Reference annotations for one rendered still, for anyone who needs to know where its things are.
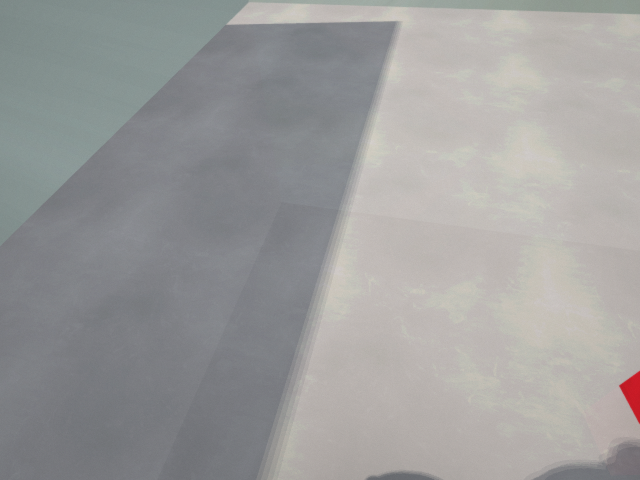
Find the carton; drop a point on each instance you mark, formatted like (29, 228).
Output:
(631, 391)

